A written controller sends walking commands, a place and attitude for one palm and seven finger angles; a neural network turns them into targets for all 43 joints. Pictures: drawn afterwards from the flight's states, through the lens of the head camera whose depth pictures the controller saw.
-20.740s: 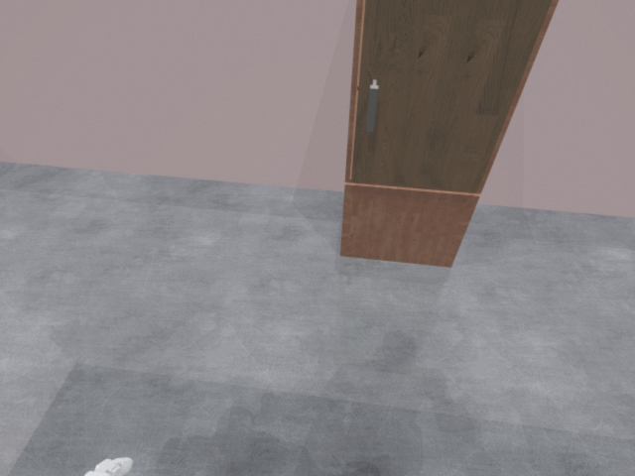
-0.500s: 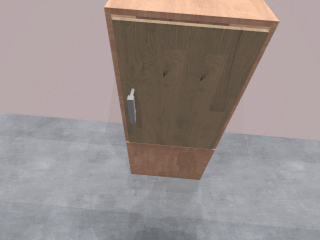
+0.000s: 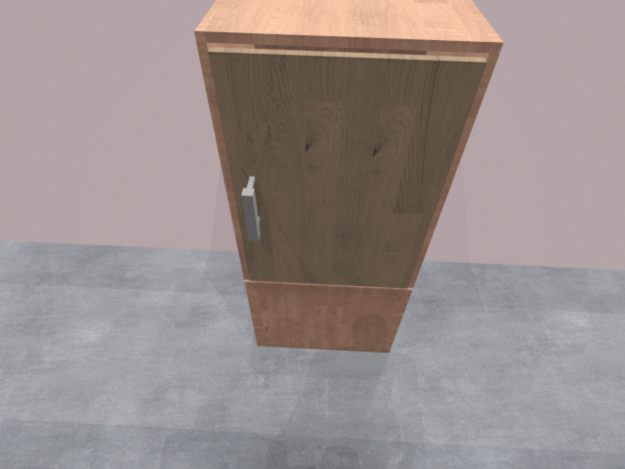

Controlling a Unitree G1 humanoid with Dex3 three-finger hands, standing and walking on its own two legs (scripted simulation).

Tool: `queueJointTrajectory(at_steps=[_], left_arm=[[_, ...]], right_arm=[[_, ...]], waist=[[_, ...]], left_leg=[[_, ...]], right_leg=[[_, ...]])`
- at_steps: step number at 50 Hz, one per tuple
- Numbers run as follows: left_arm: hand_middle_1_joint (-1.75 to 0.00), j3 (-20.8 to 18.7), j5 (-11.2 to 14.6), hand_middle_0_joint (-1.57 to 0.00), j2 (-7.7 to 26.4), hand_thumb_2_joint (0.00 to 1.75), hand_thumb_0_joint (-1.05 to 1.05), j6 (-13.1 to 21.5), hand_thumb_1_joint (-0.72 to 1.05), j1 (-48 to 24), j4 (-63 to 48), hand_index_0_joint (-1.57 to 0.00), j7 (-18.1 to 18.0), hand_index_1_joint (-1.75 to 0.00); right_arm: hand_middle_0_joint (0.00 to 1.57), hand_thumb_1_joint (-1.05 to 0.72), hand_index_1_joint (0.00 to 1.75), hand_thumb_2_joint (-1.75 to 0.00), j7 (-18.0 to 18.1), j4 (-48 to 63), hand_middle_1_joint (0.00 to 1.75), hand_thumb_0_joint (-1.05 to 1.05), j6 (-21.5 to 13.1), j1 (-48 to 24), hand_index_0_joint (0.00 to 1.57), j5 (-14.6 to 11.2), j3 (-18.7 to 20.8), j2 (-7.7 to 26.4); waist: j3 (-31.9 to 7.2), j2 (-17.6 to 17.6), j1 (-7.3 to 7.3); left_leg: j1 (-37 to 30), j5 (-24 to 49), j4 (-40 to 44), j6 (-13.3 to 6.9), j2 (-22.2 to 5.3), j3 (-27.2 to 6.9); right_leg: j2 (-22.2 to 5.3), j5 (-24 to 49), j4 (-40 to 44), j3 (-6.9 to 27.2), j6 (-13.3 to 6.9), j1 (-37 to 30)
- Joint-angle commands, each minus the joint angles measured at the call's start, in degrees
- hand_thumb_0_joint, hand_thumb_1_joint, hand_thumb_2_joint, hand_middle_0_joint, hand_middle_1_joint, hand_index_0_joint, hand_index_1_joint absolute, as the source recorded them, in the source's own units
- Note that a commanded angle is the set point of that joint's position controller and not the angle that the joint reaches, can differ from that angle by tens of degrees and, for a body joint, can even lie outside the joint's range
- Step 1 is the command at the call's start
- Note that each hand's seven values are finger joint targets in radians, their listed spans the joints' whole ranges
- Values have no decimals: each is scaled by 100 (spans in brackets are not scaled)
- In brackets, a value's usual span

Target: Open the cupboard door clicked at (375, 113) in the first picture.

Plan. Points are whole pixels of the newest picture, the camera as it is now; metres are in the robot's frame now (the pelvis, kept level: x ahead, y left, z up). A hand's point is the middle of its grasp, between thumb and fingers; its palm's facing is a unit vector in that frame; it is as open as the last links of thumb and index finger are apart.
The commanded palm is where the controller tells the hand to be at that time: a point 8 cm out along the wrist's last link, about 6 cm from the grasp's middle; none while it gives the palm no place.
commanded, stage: come to a stop and stand still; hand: left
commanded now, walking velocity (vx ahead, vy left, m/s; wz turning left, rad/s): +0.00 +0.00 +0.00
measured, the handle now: (252, 209) +0.60 +0.15 -0.06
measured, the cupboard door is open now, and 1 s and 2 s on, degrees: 0 0 0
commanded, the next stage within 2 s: look again from close up in 0.20 s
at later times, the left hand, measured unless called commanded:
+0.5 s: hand out of the picture +0.01 +0.15 -0.18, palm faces +0.04 -0.98 -0.17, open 7.4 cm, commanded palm none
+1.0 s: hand (178, 467) +0.15 +0.19 -0.12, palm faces +0.20 -0.96 -0.20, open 7.4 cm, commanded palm +0.15 +0.24 -0.07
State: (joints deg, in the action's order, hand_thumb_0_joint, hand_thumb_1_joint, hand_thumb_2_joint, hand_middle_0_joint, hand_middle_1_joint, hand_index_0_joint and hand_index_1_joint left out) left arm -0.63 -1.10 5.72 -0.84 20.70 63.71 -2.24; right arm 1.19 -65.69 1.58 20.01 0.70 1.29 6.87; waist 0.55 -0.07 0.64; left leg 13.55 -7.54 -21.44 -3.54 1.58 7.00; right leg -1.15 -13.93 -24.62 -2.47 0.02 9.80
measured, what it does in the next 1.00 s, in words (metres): stands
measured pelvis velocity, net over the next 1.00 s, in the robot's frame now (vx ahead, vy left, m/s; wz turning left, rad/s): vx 0.04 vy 0.00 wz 0.01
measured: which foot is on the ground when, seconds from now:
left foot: down 0.00-1.00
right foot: down 0.00-1.00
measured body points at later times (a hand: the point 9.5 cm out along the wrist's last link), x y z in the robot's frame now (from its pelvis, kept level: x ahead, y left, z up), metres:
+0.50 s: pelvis +0.02 +0.00 -0.01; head +0.03 -0.01 +0.44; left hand +0.00 +0.20 -0.17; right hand +0.01 -0.21 -0.17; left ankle +0.05 +0.07 -0.74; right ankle -0.01 -0.12 -0.74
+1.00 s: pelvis +0.04 +0.00 -0.01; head +0.05 +0.01 +0.44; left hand +0.14 +0.24 -0.10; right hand +0.11 -0.24 -0.14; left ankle +0.05 +0.07 -0.74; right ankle +0.00 -0.12 -0.73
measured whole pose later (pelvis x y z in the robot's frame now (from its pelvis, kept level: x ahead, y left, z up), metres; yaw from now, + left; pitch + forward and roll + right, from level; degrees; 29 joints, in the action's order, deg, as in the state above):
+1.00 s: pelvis +0.04 +0.00 -0.01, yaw +1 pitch +1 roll +1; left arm -2.4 4.7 10.5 -0.7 25.1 24.3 -4.7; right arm 2.7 -52.8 -9.9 17.2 -1.3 -0.4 10.3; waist 0.0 2.0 -0.1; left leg 14.7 -13.9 -27.5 -3.4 2.4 6.6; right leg -1.9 -19.8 -34.8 -2.1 -1.0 13.0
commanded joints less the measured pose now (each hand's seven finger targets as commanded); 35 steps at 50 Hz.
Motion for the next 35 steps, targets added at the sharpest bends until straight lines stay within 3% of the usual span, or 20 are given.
queueJointTrajectory(at_steps=[1, 7, 14, 15, 16, 17, 19, 20, 22, 23, 25, 26, 29, 35], left_arm=[[-30, -82, 2, -20, 427, 90, 0, 106, 90, 556, -94, -20, -29, -30], [-30, -61, 7, -20, 299, 90, 0, 134, 90, 674, -35, -20, -44, -30], [-30, -30, 19, -20, 248, 90, 0, 181, 90, 690, -14, -20, -60, -30], [-30, 62, -102, -20, 588, 90, 0, 306, 90, 738, 39, -20, -213, -30], [-30, 17, -38, -20, 728, 90, 0, 321, 90, 422, -288, -20, -162, -30], [-30, -28, -35, -20, 736, 90, 0, 312, 90, 205, -426, -20, -129, -30], [-30, -21, -7, -20, 693, 90, 0, 401, 90, 198, -459, -20, -98, -30], [-30, -7, 5, -20, 616, 90, 0, 401, 90, 256, -438, -20, -88, -30], [-30, 19, 6, -20, 494, 90, 0, 364, 90, 324, -395, -20, -74, -30], [-30, 23, -17, -20, 466, 90, 0, 351, 90, 338, -394, -20, -69, -30], [-30, 31, -4, -20, 477, 90, 0, 339, 90, 340, -376, -20, -64, -30], [-30, 32, 1, -20, 495, 90, 0, 343, 90, 332, -367, -20, -67, -30], [-30, 17, 12, -20, 632, 90, 0, 341, 90, 232, -379, -20, -81, -30], [-30, -26, 18, -20, 873, 90, 0, 299, 90, 102, -457, -20, -80, -30]], right_arm=[[20, -90, 30, -90, 45, 169, 30, 0, -101, 252, 20, 24, 60, 422], [20, -90, 30, -90, 69, 107, 30, 0, -149, 344, 20, 11, 43, 323], [20, -90, 30, -90, 80, 85, 30, 0, -191, 339, 20, -7, 20, 257], [20, -90, 30, -90, -12, 580, 30, 0, -274, -345, 20, -2, -33, 624], [20, -90, 30, -90, -66, 724, 30, 0, -198, -50, 20, 20, 3, 420], [20, -90, 30, -90, -78, 632, 30, 0, -169, 137, 20, 66, 29, 396], [20, -90, 30, -90, -81, 639, 30, 0, -242, 377, 20, 73, -23, 336], [20, -90, 30, -90, -61, 644, 30, 0, -282, 346, 20, 59, -38, 353], [20, -90, 30, -90, -30, 721, 30, 0, -330, 206, 20, 38, -46, 465], [20, -90, 30, -90, -24, 744, 30, 0, -346, 125, 20, 33, -45, 478], [20, -90, 30, -90, -10, 749, 30, 0, -382, 66, 20, 19, -59, 571], [20, -90, 30, -90, -1, 732, 30, 0, -399, 73, 20, 17, -60, 582], [20, -90, 30, -90, 26, 638, 30, 0, -446, 78, 20, 9, -85, 669], [20, -90, 30, -90, 48, 577, 30, 0, -447, -137, 20, 12, -84, 853]], waist=[[584, 196, -23], [585, 2, -33], [533, 70, -8], [859, 358, -221], [452, 325, 135], [543, 28, 248], [72, -463, 270], [26, -464, 206], [137, -308, 59], [307, -329, -3], [374, -51, -53], [329, 124, -53], [228, 186, -61], [112, 121, -81]], left_leg=[[22, -1441, 633, 195, -715, -1023], [76, -1331, 653, 174, -789, -1072], [-122, -790, 449, 167, -787, -974], [494, -560, -679, 320, -745, -797], [253, -1292, -824, 320, -512, -731], [185, -1270, -913, 267, -445, -699], [-31, -783, -751, 216, -509, -816], [49, -788, -537, 145, -601, -939], [363, -885, -201, 22, -748, -1179], [536, -866, -91, -25, -765, -1210], [511, -569, -39, -43, -783, -1203], [396, -323, -63, -46, -784, -1170], [114, 566, -197, -41, -767, -1033], [-189, 955, -225, -25, -777, -930]], right_leg=[[-451, -1087, 727, 635, -179, 816], [-415, -631, 583, 585, -182, 732], [-460, -301, 593, 623, -190, 747], [-559, 333, 650, 624, -224, 749], [-800, -1682, 932, 943, -387, 1184], [-777, -2095, 835, 975, -484, 1494], [-655, -1216, 401, 714, -505, 1177], [-509, -972, 209, 624, -471, 1005], [-318, -601, -44, 425, -399, 691], [-307, -445, -85, 365, -369, 605], [-310, -179, -99, 370, -330, 502], [-330, -17, -83, 388, -318, 464], [-398, 544, -103, 413, -274, 292], [-463, 865, -50, 432, -244, 151]])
